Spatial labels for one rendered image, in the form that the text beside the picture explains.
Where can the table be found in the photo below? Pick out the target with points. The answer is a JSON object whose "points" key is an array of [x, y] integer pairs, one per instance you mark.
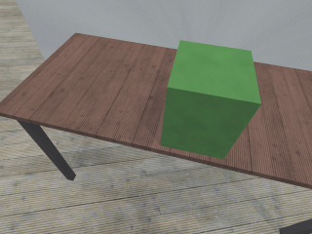
{"points": [[115, 90]]}

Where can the carton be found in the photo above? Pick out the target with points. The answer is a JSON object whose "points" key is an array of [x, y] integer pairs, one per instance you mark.
{"points": [[211, 97]]}

